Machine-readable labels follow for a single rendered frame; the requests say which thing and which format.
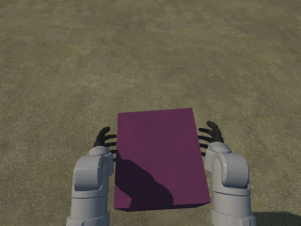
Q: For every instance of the left robot hand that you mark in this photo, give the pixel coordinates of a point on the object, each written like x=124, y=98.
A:
x=101, y=138

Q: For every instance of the carton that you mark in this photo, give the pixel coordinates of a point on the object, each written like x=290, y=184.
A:
x=159, y=164

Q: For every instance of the robot right forearm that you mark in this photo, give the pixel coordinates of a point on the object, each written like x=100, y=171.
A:
x=230, y=186

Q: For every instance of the robot left forearm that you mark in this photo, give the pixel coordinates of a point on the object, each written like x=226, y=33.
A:
x=90, y=186

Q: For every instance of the right robot hand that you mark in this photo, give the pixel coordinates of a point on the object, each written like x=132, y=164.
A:
x=215, y=133

